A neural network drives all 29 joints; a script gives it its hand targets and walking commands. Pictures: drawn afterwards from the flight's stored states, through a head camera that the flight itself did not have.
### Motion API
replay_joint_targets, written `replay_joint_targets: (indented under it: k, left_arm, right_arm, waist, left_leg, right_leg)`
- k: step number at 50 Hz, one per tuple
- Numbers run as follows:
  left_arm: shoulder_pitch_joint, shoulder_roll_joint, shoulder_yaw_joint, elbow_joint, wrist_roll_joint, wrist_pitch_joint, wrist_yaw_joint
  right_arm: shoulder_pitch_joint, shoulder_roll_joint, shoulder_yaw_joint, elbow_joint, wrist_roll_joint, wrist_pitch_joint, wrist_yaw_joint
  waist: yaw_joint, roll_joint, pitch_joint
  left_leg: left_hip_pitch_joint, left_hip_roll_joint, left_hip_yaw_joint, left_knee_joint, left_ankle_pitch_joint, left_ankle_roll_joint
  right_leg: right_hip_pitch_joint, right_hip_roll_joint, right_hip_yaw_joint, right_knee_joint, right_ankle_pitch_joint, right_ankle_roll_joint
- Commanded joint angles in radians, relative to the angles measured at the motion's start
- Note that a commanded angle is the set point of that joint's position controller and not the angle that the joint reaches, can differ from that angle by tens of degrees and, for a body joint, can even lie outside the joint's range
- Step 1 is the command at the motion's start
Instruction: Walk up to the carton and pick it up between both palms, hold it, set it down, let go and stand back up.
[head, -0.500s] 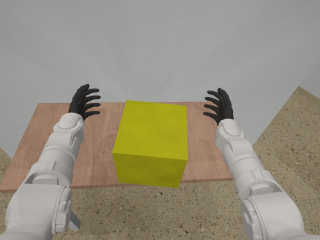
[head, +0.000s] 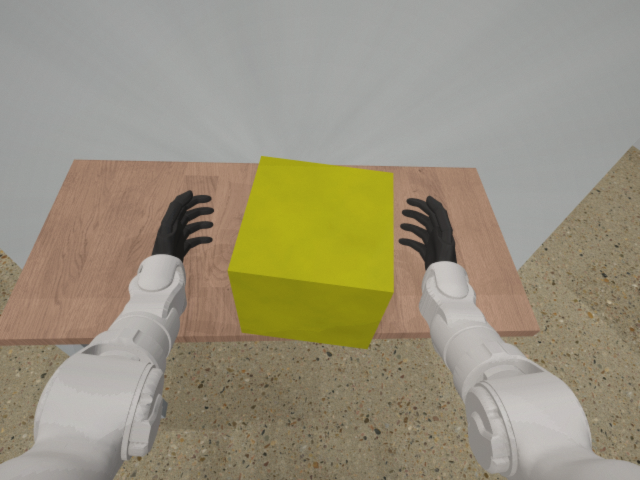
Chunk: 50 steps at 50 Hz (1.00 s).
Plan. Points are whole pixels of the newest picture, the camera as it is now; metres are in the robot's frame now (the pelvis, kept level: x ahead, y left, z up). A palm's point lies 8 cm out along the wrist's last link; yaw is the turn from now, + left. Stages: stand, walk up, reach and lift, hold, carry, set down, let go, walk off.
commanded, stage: reach and lift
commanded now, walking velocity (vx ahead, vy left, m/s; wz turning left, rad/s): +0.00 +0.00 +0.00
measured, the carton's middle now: (315, 254) +0.43 -0.01 +0.00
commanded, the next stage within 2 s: none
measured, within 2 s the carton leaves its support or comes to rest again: neither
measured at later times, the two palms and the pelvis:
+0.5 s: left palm (211, 248) +0.43 +0.13 +0.03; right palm (422, 256) +0.40 -0.15 +0.04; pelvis -0.02 +0.00 -0.01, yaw -1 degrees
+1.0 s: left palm (207, 256) +0.41 +0.13 +0.03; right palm (419, 272) +0.38 -0.14 +0.03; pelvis +0.01 +0.01 +0.02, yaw -1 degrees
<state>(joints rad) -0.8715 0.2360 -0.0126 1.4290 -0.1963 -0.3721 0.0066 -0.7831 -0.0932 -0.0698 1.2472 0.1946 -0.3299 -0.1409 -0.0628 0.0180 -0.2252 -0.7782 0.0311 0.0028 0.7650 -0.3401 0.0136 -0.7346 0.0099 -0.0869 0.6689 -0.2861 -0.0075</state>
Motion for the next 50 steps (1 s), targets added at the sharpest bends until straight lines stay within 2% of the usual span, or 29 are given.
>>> replay_joint_targets:
  k: [1, 2, 4, 11, 12, 15, 16, 17, 19, 22, 27, 31, 34, 35, 37, 38, 39, 43, 50]
  left_arm:
    - [-0.564, 0.137, -0.004, -0.150, -0.006, -0.078, 0.004]
    - [-0.579, 0.126, -0.010, -0.158, -0.007, -0.083, 0.007]
    - [-0.573, 0.119, -0.012, -0.135, -0.009, -0.086, 0.011]
    - [-0.613, 0.096, -0.019, -0.102, 0.012, -0.086, 0.022]
    - [-0.618, 0.074, -0.023, -0.103, 0.012, -0.085, 0.024]
    - [-0.632, 0.052, 0.000, -0.089, 0.038, -0.084, 0.030]
    - [-0.638, 0.041, -0.004, -0.091, 0.046, -0.084, 0.032]
    - [-0.632, 0.042, 0.015, -0.103, 0.056, -0.085, 0.037]
    - [-0.635, 0.023, 0.039, -0.106, 0.085, -0.081, 0.043]
    - [-0.609, 0.007, 0.107, -0.125, 0.143, -0.070, 0.051]
    - [-0.593, -0.050, 0.174, -0.168, 0.221, -0.059, 0.060]
    - [-0.572, -0.136, 0.219, -0.166, 0.288, -0.061, 0.039]
    - [-0.551, -0.257, 0.264, -0.162, 0.379, -0.065, 0.013]
    - [-0.559, -0.324, 0.267, -0.161, 0.417, -0.070, -0.001]
    - [-0.543, -0.501, 0.304, -0.119, 0.515, -0.075, -0.049]
    - [-0.519, -0.559, 0.319, -0.107, 0.555, -0.082, -0.064]
    - [-0.499, -0.624, 0.307, -0.100, 0.566, -0.089, -0.075]
    - [-0.435, -0.702, 0.313, -0.083, 0.611, -0.094, -0.073]
    - [-0.375, -0.732, 0.276, -0.147, 0.607, -0.095, -0.060]
  right_arm:
    - [-0.510, -0.156, -0.039, -0.131, -0.014, -0.083, 0.002]
    - [-0.524, -0.156, -0.046, -0.124, -0.015, -0.089, 0.002]
    - [-0.522, -0.153, -0.037, -0.114, -0.008, -0.092, 0.006]
    - [-0.559, -0.138, -0.034, -0.091, 0.011, -0.074, 0.017]
    - [-0.566, -0.133, -0.039, -0.092, 0.004, -0.071, 0.017]
    - [-0.587, -0.102, -0.044, -0.092, -0.012, -0.058, 0.016]
    - [-0.582, -0.095, -0.068, -0.087, -0.028, -0.056, 0.015]
    - [-0.590, -0.085, -0.075, -0.101, -0.041, -0.057, 0.012]
    - [-0.583, -0.066, -0.105, -0.098, -0.075, -0.056, 0.006]
    - [-0.573, -0.029, -0.154, -0.105, -0.134, -0.059, -0.008]
    - [-0.567, 0.038, -0.255, -0.120, -0.257, -0.073, -0.029]
    - [-0.547, 0.162, -0.303, -0.126, -0.358, -0.081, -0.003]
    - [-0.538, 0.299, -0.346, -0.136, -0.470, -0.101, 0.028]
    - [-0.533, 0.379, -0.363, -0.129, -0.519, -0.106, 0.047]
    - [-0.522, 0.577, -0.389, -0.115, -0.634, -0.116, 0.102]
    - [-0.504, 0.643, -0.387, -0.118, -0.681, -0.127, 0.123]
    - [-0.484, 0.692, -0.371, -0.117, -0.708, -0.140, 0.141]
    - [-0.435, 0.711, -0.348, -0.102, -0.766, -0.174, 0.171]
    - [-0.377, 0.722, -0.325, -0.101, -0.782, -0.207, 0.165]
  waist:
    - [-0.040, 0.090, -0.680]
    - [-0.047, 0.095, -0.700]
    - [-0.040, 0.097, -0.711]
    - [-0.027, 0.123, -0.702]
    - [-0.030, 0.127, -0.693]
    - [-0.012, 0.109, -0.671]
    - [-0.029, 0.116, -0.661]
    - [-0.012, 0.112, -0.674]
    - [-0.014, 0.112, -0.674]
    - [0.003, 0.090, -0.683]
    - [-0.009, 0.083, -0.687]
    - [-0.006, 0.060, -0.635]
    - [0.002, 0.054, -0.595]
    - [-0.005, 0.059, -0.579]
    - [0.000, 0.053, -0.505]
    - [0.013, 0.053, -0.481]
    - [0.012, 0.054, -0.477]
    - [0.027, 0.078, -0.426]
    - [0.018, 0.069, -0.393]
  left_leg:
    - [0.340, -0.012, -0.021, -0.002, 0.528, -0.088]
    - [0.349, -0.010, -0.025, 0.006, 0.537, -0.091]
    - [0.350, -0.011, -0.023, 0.022, 0.547, -0.095]
    - [0.321, -0.011, -0.023, 0.022, 0.474, -0.092]
    - [0.316, -0.010, -0.027, 0.021, 0.453, -0.090]
    - [0.292, -0.010, -0.022, 0.016, 0.421, -0.085]
    - [0.296, -0.007, -0.026, 0.007, 0.403, -0.088]
    - [0.306, -0.008, -0.022, 0.007, 0.414, -0.087]
    - [0.301, -0.007, -0.020, 0.002, 0.417, -0.088]
    - [0.291, -0.011, -0.005, 0.000, 0.433, -0.084]
    - [0.291, -0.015, 0.014, -0.009, 0.446, -0.089]
    - [0.300, -0.016, 0.023, -0.040, 0.414, -0.081]
    - [0.308, -0.019, 0.032, -0.058, 0.427, -0.080]
    - [0.318, -0.020, 0.033, -0.064, 0.431, -0.083]
    - [0.340, -0.019, 0.042, -0.097, 0.417, -0.077]
    - [0.352, -0.023, 0.048, -0.112, 0.425, -0.076]
    - [0.372, -0.020, 0.046, -0.123, 0.445, -0.081]
    - [0.454, 0.000, 0.039, -0.152, 0.546, -0.103]
    - [0.508, 0.012, 0.030, -0.183, 0.633, -0.110]
  right_leg:
    - [0.257, 0.007, 0.037, 0.007, 0.452, 0.005]
    - [0.234, 0.010, 0.031, 0.014, 0.438, 0.001]
    - [0.209, 0.010, 0.030, 0.019, 0.430, -0.001]
    - [0.156, 0.008, 0.028, 0.024, 0.329, -0.007]
    - [0.145, 0.006, 0.024, 0.023, 0.306, -0.010]
    - [0.145, 0.006, 0.032, 0.020, 0.274, -0.009]
    - [0.133, 0.006, 0.024, 0.018, 0.256, -0.010]
    - [0.146, 0.007, 0.026, 0.015, 0.262, -0.009]
    - [0.156, 0.010, 0.025, 0.015, 0.270, -0.007]
    - [0.218, 0.008, 0.032, 0.011, 0.307, 0.001]
    - [0.288, 0.008, 0.035, -0.002, 0.372, 0.004]
    - [0.330, 0.002, 0.036, -0.024, 0.358, 0.003]
    - [0.372, 0.001, 0.038, -0.037, 0.384, -0.001]
    - [0.375, 0.000, 0.036, -0.042, 0.391, -0.004]
    - [0.400, -0.005, 0.035, -0.069, 0.377, -0.008]
    - [0.426, -0.006, 0.035, -0.080, 0.393, -0.012]
    - [0.441, -0.002, 0.024, -0.090, 0.407, -0.015]
    - [0.430, 0.022, -0.001, -0.141, 0.398, -0.029]
    - [0.466, 0.036, -0.017, -0.194, 0.439, -0.031]
